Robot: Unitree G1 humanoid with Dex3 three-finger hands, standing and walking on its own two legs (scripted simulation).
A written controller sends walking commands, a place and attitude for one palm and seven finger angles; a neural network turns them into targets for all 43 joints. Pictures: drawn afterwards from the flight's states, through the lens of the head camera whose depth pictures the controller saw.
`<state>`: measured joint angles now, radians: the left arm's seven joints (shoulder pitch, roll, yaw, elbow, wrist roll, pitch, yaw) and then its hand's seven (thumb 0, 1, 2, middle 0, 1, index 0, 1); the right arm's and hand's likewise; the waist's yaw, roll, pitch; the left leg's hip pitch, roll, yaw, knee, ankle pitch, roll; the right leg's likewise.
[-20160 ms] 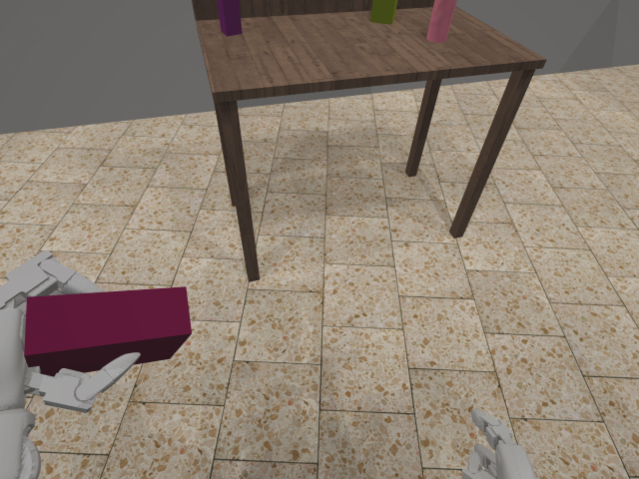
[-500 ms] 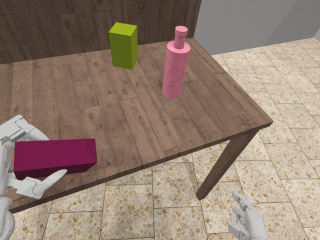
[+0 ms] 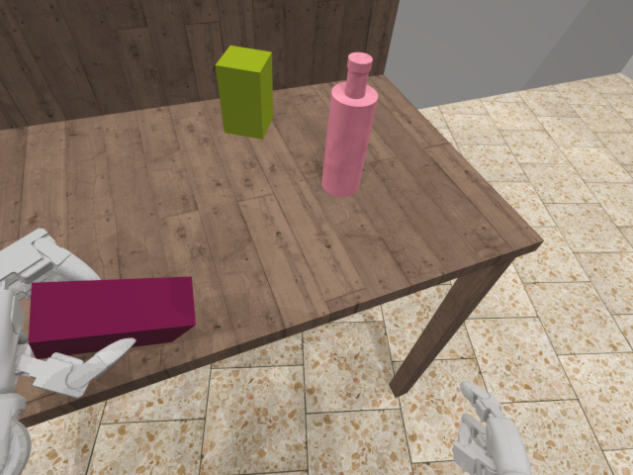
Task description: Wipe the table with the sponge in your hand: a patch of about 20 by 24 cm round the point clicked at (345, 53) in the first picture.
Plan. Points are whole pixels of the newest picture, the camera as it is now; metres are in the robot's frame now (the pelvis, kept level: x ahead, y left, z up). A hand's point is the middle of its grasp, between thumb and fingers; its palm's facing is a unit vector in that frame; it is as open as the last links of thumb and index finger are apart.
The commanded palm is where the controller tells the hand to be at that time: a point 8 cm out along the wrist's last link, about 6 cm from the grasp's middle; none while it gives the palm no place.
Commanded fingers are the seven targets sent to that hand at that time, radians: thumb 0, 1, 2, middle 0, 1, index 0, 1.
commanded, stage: turn the palm down, sponge in hand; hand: left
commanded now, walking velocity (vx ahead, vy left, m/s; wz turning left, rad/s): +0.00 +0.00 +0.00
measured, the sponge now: (137, 315) +0.23 +0.21 +0.12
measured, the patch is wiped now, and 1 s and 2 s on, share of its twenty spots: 0.00 0.00 0.00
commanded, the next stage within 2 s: none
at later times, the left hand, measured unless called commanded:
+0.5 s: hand (60, 312) +0.20 +0.24 +0.18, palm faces +0.47 -0.63 -0.62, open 9.1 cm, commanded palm +0.17 +0.27 +0.20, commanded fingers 0.00 0.10 1.30 -1.20 -1.60 -1.20 -1.60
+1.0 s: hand (64, 296) +0.22 +0.24 +0.18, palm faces +0.34 -0.36 -0.87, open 9.1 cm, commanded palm +0.18 +0.24 +0.23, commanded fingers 0.00 0.10 1.30 -1.20 -1.60 -1.20 -1.60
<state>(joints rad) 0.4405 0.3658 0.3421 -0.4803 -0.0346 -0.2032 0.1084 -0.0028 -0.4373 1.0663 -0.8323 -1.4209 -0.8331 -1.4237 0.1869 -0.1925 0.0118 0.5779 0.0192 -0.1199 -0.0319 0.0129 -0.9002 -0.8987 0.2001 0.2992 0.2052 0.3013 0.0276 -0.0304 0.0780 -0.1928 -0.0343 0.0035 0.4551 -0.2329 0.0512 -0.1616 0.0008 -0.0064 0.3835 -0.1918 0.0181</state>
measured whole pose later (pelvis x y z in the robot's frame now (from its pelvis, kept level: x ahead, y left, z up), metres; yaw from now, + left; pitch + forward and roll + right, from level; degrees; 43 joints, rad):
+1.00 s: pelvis +0.00 -0.07 -0.02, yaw +1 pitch -1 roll +1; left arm 0.25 0.68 0.33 -0.35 0.27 0.29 0.00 0.00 -0.44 1.07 -0.83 -1.42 -0.84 -1.43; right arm 0.17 -0.31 0.00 0.60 0.06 -0.01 -0.10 0.01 -0.90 -0.90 0.20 0.30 0.20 0.30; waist 0.09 0.10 -0.03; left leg -0.29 0.01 -0.04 0.62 -0.31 -0.04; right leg -0.30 0.05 -0.04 0.65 -0.34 -0.08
